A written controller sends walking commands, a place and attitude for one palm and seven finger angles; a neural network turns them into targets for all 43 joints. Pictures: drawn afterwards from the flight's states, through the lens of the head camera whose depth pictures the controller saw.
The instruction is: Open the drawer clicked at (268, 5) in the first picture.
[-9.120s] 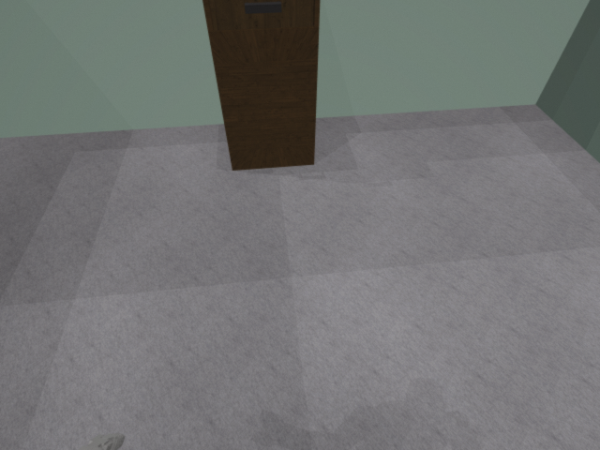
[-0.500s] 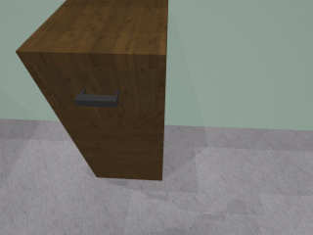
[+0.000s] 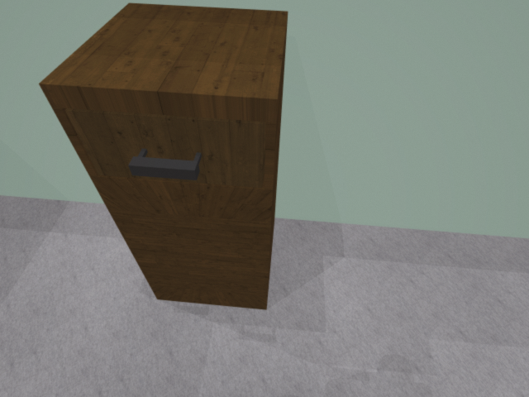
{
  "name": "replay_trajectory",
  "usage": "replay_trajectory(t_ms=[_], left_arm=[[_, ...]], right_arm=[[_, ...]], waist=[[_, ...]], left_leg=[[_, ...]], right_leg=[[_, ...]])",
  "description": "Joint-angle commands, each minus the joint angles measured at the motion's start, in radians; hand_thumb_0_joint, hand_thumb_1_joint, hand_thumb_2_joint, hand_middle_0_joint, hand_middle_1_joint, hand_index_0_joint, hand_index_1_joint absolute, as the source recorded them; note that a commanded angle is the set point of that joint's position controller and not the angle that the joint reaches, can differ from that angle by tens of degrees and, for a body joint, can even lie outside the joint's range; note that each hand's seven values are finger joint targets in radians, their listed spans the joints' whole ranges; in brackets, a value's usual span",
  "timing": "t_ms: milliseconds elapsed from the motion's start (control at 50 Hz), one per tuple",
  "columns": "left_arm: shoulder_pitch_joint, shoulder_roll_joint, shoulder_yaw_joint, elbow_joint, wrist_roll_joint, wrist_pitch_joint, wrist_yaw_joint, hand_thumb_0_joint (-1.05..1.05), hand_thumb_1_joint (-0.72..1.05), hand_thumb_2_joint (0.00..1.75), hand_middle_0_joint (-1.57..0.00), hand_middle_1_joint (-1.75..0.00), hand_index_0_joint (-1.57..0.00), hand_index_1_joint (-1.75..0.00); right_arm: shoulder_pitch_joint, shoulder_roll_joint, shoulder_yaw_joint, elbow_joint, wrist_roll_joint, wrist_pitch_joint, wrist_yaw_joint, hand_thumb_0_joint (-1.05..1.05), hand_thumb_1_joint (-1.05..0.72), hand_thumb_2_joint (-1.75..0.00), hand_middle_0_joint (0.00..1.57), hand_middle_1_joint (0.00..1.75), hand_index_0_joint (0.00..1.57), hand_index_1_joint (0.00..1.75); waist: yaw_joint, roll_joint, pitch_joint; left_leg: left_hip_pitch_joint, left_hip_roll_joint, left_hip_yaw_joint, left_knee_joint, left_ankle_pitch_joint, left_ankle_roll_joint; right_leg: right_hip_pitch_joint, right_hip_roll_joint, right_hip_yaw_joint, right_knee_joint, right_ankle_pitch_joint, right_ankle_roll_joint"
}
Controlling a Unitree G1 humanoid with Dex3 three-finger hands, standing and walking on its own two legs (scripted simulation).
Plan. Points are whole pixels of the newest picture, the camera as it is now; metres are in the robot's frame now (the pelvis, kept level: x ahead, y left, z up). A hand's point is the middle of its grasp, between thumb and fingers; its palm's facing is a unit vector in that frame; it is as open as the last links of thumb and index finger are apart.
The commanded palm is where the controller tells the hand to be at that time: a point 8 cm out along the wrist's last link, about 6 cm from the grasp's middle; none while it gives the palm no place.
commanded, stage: look again from close up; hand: left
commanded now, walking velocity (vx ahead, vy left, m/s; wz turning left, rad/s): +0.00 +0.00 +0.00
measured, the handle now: (167, 161) +0.55 +0.24 +0.02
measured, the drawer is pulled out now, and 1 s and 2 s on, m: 0.00 0.00 0.00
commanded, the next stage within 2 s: raise the hand with hooked fingers in 0.52 s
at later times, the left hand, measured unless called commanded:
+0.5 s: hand out of the picture +0.02 +0.22 -0.17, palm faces +0.01 -0.98 -0.22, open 7.4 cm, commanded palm none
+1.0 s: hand (137, 348) +0.20 +0.21 -0.04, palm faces -0.04 -0.27 -0.96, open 8.3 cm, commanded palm +0.16 +0.25 -0.01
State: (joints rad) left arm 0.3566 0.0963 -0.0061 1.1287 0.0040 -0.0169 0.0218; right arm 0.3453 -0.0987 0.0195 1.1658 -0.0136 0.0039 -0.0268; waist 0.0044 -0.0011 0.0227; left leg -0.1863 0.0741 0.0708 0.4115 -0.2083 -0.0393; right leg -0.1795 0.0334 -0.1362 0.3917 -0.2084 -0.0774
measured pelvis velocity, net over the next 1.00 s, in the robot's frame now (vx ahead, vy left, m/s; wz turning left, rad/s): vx -0.01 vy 0.03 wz -0.11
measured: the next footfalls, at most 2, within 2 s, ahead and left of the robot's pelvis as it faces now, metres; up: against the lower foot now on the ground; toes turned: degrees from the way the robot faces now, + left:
none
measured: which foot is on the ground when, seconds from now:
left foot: down 0.00-1.00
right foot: down 0.00-1.00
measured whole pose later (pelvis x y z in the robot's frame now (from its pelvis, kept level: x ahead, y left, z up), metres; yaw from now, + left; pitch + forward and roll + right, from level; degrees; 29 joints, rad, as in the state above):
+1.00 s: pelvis -0.01 +0.03 -0.03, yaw -6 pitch +8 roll +2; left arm 0.46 0.27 -0.11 -0.04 1.00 -0.04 0.40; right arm 0.06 -0.29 -0.05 0.51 -0.04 0.02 0.06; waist 0.06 0.00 -0.12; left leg -0.47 0.01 0.17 0.72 -0.39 0.03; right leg -0.57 -0.01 0.00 0.79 -0.35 -0.04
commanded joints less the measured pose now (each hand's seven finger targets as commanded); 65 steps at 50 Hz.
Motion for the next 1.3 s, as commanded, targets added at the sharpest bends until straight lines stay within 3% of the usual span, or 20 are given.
replay_trajectory(t_ms=[0,20,60,100,160,240,580,600,620,640,660,680,700,760,820,860,960,1040,1160,1280], left_arm=[[0.087,0.188,0.027,-0.044,0.017,-0.040,0.045,0.00,0.90,0.90,-0.20,-0.30,-0.20,-0.30],[0.041,0.171,0.027,-0.057,0.018,-0.040,0.036,0.00,0.90,0.90,-0.20,-0.30,-0.20,-0.30],[0.006,0.162,0.036,-0.080,0.017,-0.043,0.033,0.00,0.90,0.90,-0.20,-0.30,-0.20,-0.30],[0.008,0.112,0.027,-0.069,0.014,-0.041,0.031,0.00,0.90,0.90,-0.20,-0.30,-0.20,-0.30],[0.033,0.083,0.017,-0.053,0.008,-0.025,0.024,0.00,0.90,0.90,-0.20,-0.30,-0.20,-0.30],[0.041,0.082,0.010,-0.041,0.005,-0.017,0.018,0.00,0.90,0.90,-0.20,-0.30,-0.20,-0.30],[0.026,0.105,0.010,-0.038,0.005,-0.011,0.017,0.00,0.90,0.90,-0.20,-0.30,-0.20,-0.30],[0.078,0.158,0.007,-0.006,0.016,-0.019,0.055,0.00,0.90,0.90,-0.20,-0.30,-0.20,-0.30],[-0.747,0.430,-0.037,-1.479,0.168,-0.191,0.055,0.00,0.88,0.89,-0.20,-0.32,-0.20,-0.32],[-0.316,0.406,0.013,-1.234,0.183,-0.123,0.141,0.00,0.85,0.88,-0.20,-0.33,-0.20,-0.33],[-0.056,0.244,-0.058,-1.151,0.172,0.024,0.198,0.00,0.83,0.87,-0.21,-0.34,-0.21,-0.34],[-0.015,0.143,-0.139,-1.155,0.225,0.056,0.210,0.00,0.81,0.86,-0.21,-0.36,-0.21,-0.36],[-0.072,0.175,-0.145,-1.241,0.289,0.059,0.232,0.00,0.78,0.85,-0.21,-0.37,-0.21,-0.37],[-0.008,0.237,-0.121,-1.204,0.592,0.057,0.317,0.00,0.71,0.82,-0.21,-0.42,-0.21,-0.42],[0.316,0.168,-0.133,-1.099,0.851,0.055,0.379,0.00,0.64,0.79,-0.22,-0.47,-0.22,-0.47],[0.422,0.193,-0.088,-1.098,0.946,0.031,0.383,0.00,0.60,0.77,-0.22,-0.50,-0.22,-0.50],[0.229,0.369,0.060,-1.336,1.080,-0.025,0.445,0.00,0.48,0.72,-0.23,-0.57,-0.23,-0.57],[-0.032,0.416,0.079,-1.465,1.138,-0.028,0.514,0.00,0.39,0.68,-0.24,-0.63,-0.24,-0.63],[-0.240,0.390,0.001,-1.461,1.032,-0.016,0.449,0.00,0.25,0.62,-0.25,-0.72,-0.25,-0.72],[-0.051,0.428,0.042,-1.375,0.979,0.058,0.300,0.00,0.11,0.56,-0.26,-0.81,-0.26,-0.81]], right_arm=[[0.022,-0.064,-0.033,-0.119,0.007,-0.004,0.001,0.00,-0.90,-0.90,0.20,0.30,0.20,0.30],[0.044,-0.062,-0.037,-0.113,0.008,-0.003,0.009,0.00,-0.90,-0.90,0.20,0.30,0.20,0.30],[0.087,-0.045,-0.031,-0.121,0.003,-0.012,0.014,0.00,-0.90,-0.90,0.20,0.30,0.20,0.30],[0.125,-0.058,-0.026,-0.115,-0.002,-0.026,0.009,0.00,-0.90,-0.90,0.20,0.30,0.20,0.30],[0.102,-0.075,-0.019,-0.110,-0.005,-0.041,-0.001,0.00,-0.90,-0.90,0.20,0.30,0.20,0.30],[0.076,-0.100,-0.015,-0.115,-0.003,-0.040,-0.006,0.00,-0.90,-0.90,0.20,0.30,0.20,0.30],[0.056,-0.115,-0.005,-0.060,-0.002,-0.045,-0.006,0.00,-0.90,-0.90,0.20,0.30,0.20,0.30],[-0.067,-0.174,-0.020,-0.138,0.014,-0.042,0.006,0.00,-0.90,-0.90,0.20,0.30,0.20,0.30],[-0.079,-0.320,-0.021,-0.497,0.066,-0.182,-0.044,0.00,-0.90,-0.90,0.20,0.30,0.20,0.30],[-0.160,-0.277,-0.026,-0.442,0.057,-0.280,-0.084,0.00,-0.90,-0.90,0.20,0.30,0.20,0.30],[-0.154,-0.226,-0.043,-0.438,0.076,-0.318,-0.079,0.00,-0.90,-0.90,0.20,0.30,0.20,0.30],[-0.124,-0.217,-0.040,-0.423,0.081,-0.335,-0.083,0.00,-0.90,-0.90,0.20,0.30,0.20,0.30],[-0.178,-0.249,-0.048,-0.486,0.072,-0.348,-0.077,0.00,-0.90,-0.90,0.20,0.30,0.20,0.30],[-0.194,-0.287,-0.062,-0.579,0.008,-0.299,-0.046,0.00,-0.90,-0.90,0.20,0.30,0.20,0.30],[-0.278,-0.281,-0.096,-0.692,-0.036,-0.185,0.019,0.00,-0.90,-0.90,0.20,0.30,0.20,0.30],[-0.322,-0.276,-0.097,-0.737,-0.035,-0.087,0.069,0.00,-0.90,-0.90,0.20,0.30,0.20,0.30],[-0.363,-0.245,-0.079,-0.822,-0.034,0.033,0.103,0.00,-0.90,-0.90,0.20,0.30,0.20,0.30],[-0.350,-0.234,-0.082,-0.834,-0.059,0.051,0.096,0.00,-0.90,-0.90,0.20,0.30,0.20,0.30],[-0.366,-0.229,-0.066,-0.792,-0.061,0.042,0.053,0.00,-0.90,-0.90,0.20,0.30,0.20,0.30],[-0.382,-0.217,-0.036,-0.773,-0.037,0.058,0.029,0.00,-0.90,-0.90,0.20,0.30,0.20,0.30]], waist=[[-0.030,0.029,0.025],[-0.043,0.041,-0.026],[-0.051,0.015,-0.062],[-0.054,-0.019,-0.010],[-0.013,0.144,0.073],[0.001,-0.002,0.093],[0.003,-0.003,0.056],[0.042,-0.174,0.133],[-0.081,0.136,-0.371],[0.012,0.294,-0.362],[0.010,0.293,-0.215],[-0.012,0.195,-0.150],[-0.017,0.137,-0.044],[-0.022,-0.055,-0.078],[0.083,-0.164,-0.103],[0.135,-0.185,-0.096],[0.154,-0.056,-0.217],[0.095,0.037,-0.325],[0.004,0.044,-0.295],[0.087,-0.082,-0.267]], left_leg=[[-0.128,-0.011,-0.053,0.269,-0.182,0.028],[-0.088,0.002,-0.051,0.290,-0.169,0.035],[-0.043,-0.020,-0.025,0.197,-0.103,0.044],[-0.011,-0.005,-0.059,0.073,-0.033,0.059],[-0.128,0.047,-0.138,-0.041,0.014,0.089],[-0.155,0.034,-0.138,-0.080,-0.044,0.090],[-0.062,0.030,-0.116,-0.099,0.062,0.092],[-0.154,0.050,-0.081,0.078,0.084,0.060],[0.134,-0.059,-0.068,-0.028,0.173,0.095],[0.172,-0.025,-0.076,-0.018,0.244,0.065],[0.030,-0.024,-0.103,-0.071,0.114,0.018],[-0.007,-0.027,-0.094,-0.040,0.108,0.038],[-0.076,-0.040,-0.121,-0.010,0.034,0.044],[-0.190,-0.067,-0.141,0.103,-0.006,0.055],[-0.251,-0.082,-0.083,0.170,0.042,0.043],[-0.322,-0.087,-0.059,0.192,0.082,0.041],[-0.295,-0.110,-0.047,0.247,0.082,0.043],[-0.175,-0.118,-0.072,0.342,0.067,0.057],[-0.159,-0.128,-0.070,0.361,0.003,0.081],[-0.246,-0.119,-0.049,0.222,0.084,0.075]], right_leg=[[-0.035,-0.295,0.323,-0.150,0.253,0.093],[-0.086,-0.268,0.279,-0.163,-0.029,-0.007],[-0.083,-0.236,0.230,-0.129,-0.081,-0.055],[-0.132,-0.189,0.205,-0.072,-0.112,-0.027],[-0.068,-0.121,0.150,0.023,-0.032,0.010],[-0.023,-0.125,0.149,0.019,-0.014,0.024],[0.004,-0.142,0.148,0.020,0.066,0.037],[-0.056,-0.178,0.176,0.006,0.292,0.058],[0.006,-0.048,0.231,0.104,0.195,0.030],[-0.058,-0.046,0.130,0.166,0.008,0.014],[-0.130,-0.043,0.097,0.208,-0.108,0.029],[-0.154,-0.036,0.083,0.198,-0.064,0.040],[-0.203,-0.034,0.093,0.174,-0.054,0.034],[-0.300,-0.015,0.106,0.200,-0.118,0.022],[-0.320,-0.002,0.131,0.208,-0.175,0.002],[-0.288,-0.003,0.176,0.240,-0.067,-0.010],[-0.280,-0.005,0.239,0.299,-0.010,-0.011],[-0.403,-0.014,0.315,0.295,-0.045,-0.007],[-0.379,-0.025,0.282,0.236,-0.036,0.022],[-0.057,-0.045,0.251,0.202,0.236,0.048]])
